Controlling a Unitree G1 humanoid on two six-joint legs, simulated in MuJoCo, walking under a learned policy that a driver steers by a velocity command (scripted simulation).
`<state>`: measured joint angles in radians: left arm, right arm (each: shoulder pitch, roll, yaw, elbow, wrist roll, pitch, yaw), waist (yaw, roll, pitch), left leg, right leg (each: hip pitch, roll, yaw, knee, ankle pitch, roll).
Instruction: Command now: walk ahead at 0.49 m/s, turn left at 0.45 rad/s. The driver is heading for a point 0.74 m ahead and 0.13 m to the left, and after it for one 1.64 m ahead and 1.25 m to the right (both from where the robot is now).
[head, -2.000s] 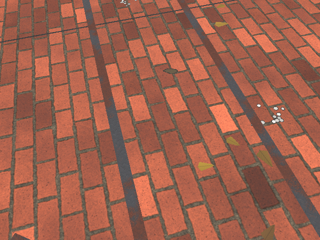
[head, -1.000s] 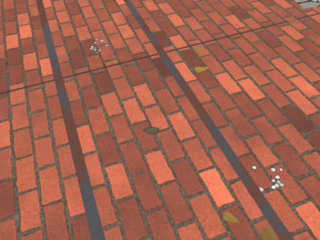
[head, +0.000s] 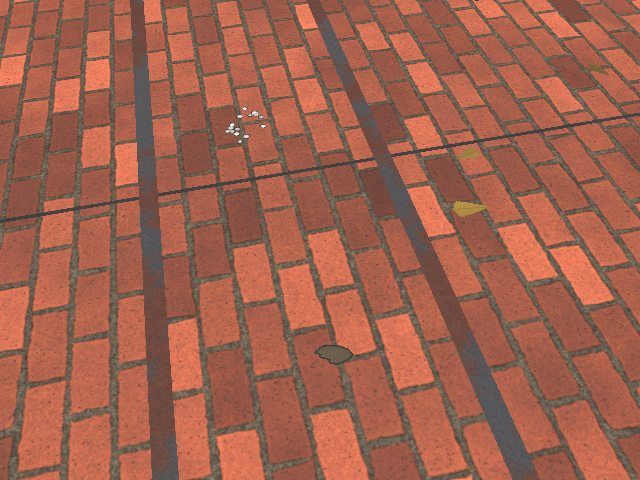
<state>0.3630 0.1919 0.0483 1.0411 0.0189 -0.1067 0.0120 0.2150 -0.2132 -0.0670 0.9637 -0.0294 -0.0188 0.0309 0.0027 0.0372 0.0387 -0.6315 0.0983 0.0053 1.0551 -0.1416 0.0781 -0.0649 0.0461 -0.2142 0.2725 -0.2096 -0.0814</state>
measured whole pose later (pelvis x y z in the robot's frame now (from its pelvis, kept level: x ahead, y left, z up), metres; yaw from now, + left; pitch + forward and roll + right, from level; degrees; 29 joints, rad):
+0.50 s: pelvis +0.27 +0.07 +0.00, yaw +17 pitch +0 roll +0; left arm 0.14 0.23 0.05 0.83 0.04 -0.05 -0.01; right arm 0.30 -0.25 -0.08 0.95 0.00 -0.05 0.00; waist -0.01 -0.03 0.06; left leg -0.15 -0.15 0.02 0.33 -0.18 0.15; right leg -0.59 -0.14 0.02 1.08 -0.26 0.02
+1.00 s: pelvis +0.56 +0.09 +0.00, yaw +18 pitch +0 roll +0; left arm 0.26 0.23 0.04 0.90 0.01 -0.08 -0.01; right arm 0.26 -0.26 -0.05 0.91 -0.04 -0.06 0.00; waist 0.00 0.03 0.07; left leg -0.43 0.00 -0.02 1.13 -0.34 0.05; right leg -0.25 0.06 -0.06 0.40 -0.15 -0.09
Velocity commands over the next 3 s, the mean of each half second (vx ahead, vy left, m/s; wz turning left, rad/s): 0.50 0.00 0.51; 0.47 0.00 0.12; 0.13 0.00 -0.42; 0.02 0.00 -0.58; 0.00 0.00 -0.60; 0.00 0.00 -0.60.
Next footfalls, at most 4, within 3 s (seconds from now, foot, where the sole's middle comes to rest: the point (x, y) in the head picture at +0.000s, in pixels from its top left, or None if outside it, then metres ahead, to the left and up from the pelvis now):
0.26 left None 0.29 0.11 -0.78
0.82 right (320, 407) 0.66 0.05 -0.78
1.34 left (230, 378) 0.73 0.26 -0.78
1.80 right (326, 411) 0.65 0.04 -0.78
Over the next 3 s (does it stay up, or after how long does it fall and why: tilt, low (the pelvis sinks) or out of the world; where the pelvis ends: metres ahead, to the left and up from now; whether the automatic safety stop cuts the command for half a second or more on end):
stays up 0.58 0.13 0.00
